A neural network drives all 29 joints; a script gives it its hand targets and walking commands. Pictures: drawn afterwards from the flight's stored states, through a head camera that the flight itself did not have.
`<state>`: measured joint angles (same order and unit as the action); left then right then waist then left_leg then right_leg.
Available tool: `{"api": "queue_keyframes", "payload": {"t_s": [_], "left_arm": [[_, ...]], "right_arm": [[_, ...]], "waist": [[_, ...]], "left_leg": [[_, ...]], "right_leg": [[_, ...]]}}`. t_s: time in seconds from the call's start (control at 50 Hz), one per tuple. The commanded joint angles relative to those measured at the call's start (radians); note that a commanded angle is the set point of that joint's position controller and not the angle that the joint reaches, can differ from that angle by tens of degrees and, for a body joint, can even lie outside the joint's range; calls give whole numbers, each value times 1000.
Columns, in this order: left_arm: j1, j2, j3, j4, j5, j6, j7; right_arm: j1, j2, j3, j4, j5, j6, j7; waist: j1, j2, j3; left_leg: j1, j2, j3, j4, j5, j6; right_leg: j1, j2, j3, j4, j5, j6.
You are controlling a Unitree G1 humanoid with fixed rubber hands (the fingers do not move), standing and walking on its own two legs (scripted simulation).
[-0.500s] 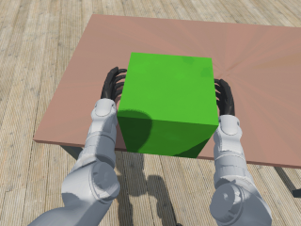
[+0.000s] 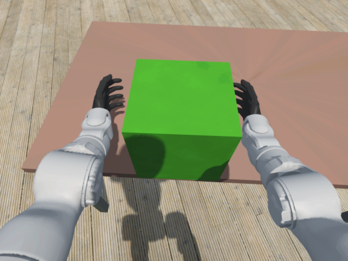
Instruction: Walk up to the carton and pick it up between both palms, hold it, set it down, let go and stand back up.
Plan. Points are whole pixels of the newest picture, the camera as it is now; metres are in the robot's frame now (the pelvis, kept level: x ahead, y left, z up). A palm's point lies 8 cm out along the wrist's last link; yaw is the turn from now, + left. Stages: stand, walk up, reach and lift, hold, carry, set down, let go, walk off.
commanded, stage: set down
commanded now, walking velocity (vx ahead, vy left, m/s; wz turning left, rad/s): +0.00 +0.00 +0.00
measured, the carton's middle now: (180, 124) +0.45 +0.00 +0.02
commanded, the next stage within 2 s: none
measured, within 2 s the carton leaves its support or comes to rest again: neither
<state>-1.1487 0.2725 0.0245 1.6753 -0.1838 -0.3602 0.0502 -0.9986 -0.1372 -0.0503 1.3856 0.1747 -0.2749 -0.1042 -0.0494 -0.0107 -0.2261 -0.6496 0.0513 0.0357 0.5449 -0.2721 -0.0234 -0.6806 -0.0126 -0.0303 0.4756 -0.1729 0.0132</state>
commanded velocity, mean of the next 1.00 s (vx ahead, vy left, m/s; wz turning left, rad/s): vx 0.00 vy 0.00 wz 0.00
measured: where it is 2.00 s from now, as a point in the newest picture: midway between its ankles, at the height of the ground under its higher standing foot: outside the picture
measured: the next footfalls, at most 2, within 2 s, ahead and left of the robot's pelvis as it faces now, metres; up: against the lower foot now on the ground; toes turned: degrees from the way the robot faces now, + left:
none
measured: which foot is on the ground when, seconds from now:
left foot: down 0.00-1.00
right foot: down 0.00-1.00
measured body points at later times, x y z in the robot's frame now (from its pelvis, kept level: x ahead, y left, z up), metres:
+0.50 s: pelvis -0.04 -0.01 -0.02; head +0.06 +0.01 +0.42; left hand +0.47 +0.21 +0.10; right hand +0.46 -0.21 +0.10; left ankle -0.03 +0.12 -0.73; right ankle +0.01 -0.13 -0.73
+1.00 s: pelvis -0.02 -0.01 +0.01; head +0.04 +0.02 +0.45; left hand +0.48 +0.23 +0.19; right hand +0.47 -0.21 +0.18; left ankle -0.03 +0.12 -0.73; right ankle +0.01 -0.13 -0.73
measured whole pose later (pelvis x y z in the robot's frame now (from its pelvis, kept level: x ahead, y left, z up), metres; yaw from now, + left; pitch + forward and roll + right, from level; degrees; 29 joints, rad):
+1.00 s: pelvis -0.02 -0.01 +0.01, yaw +1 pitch +19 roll -1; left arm -1.32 0.44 -0.23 1.50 -0.41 -0.06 -0.03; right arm -1.22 -0.37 0.13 1.36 0.47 -0.01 -0.04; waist -0.05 -0.02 -0.22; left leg -0.61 0.05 0.01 0.49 -0.21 -0.03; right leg -0.62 -0.01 -0.06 0.40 -0.11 0.00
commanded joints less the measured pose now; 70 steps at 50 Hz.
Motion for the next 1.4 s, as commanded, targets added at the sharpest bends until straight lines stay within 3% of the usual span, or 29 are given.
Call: {"api": "queue_keyframes", "payload": {"t_s": [0.0,0.08,0.16,0.26,0.4,0.5,0.72,0.82,0.92,1.02,1.12,1.24,1.38], "left_arm": [[-350,161,-107,-18,-89,-58,-29],[-401,168,-202,-21,-167,-69,-53],[-489,174,-293,-84,-250,-72,-65],[-563,191,-341,-160,-309,-41,-69],[-565,284,-288,-115,-284,26,-74],[-594,294,-275,-128,-277,79,-63],[-612,250,-311,-161,-278,182,-71],[-618,260,-298,-231,-266,232,-70],[-555,275,-248,-294,-225,284,-74],[-414,278,-174,-372,-159,310,-89],[-265,262,-100,-489,-105,292,-103],[-264,274,-73,-650,-143,269,-85],[-150,249,-62,-643,-139,279,-89]], "right_arm": [[-394,-206,68,9,108,-69,-1],[-429,-267,108,51,180,-78,23],[-487,-303,132,-3,224,-64,61],[-553,-310,149,-107,254,-14,92],[-594,-337,142,-150,249,51,66],[-620,-337,128,-169,232,101,51],[-634,-374,128,-92,250,180,62],[-639,-396,137,-107,274,210,67],[-602,-399,165,-131,300,240,61],[-493,-376,202,-191,321,246,38],[-345,-339,208,-306,313,219,15],[-330,-335,129,-497,246,208,-5],[-234,-306,104,-498,200,222,-24]], "waist": [[-6,49,-571],[-21,90,-576],[-20,122,-671],[-11,94,-811],[4,-3,-780],[8,-2,-727],[-17,74,-579],[-11,98,-584],[3,84,-574],[24,52,-515],[44,34,-451],[34,32,-473],[28,26,-427]], "left_leg": [[155,-49,25,63,530,-74],[182,-50,13,97,526,-87],[181,-49,13,130,483,-86],[74,-59,25,138,382,-51],[-133,-82,43,51,190,4],[-75,-77,38,2,166,3],[210,-54,7,-19,325,-40],[299,-52,1,-21,411,-52],[340,-54,1,-31,489,-51],[359,-62,7,-57,542,-39],[397,-69,21,-86,530,-29],[394,-76,35,-102,383,-27],[395,-74,32,-103,325,-24]], "right_leg": [[365,38,-36,94,481,3],[206,45,-55,92,374,-4],[108,40,-64,113,289,-8],[172,22,-47,161,286,-3],[419,1,10,162,282,18],[434,10,1,122,247,5],[307,38,-36,6,259,-25],[314,48,-40,-28,290,-27],[389,52,-32,-47,358,-15],[497,50,-16,-67,415,1],[558,47,-7,-89,392,5],[526,50,-7,-96,245,-4],[541,50,0,-92,174,-12]]}}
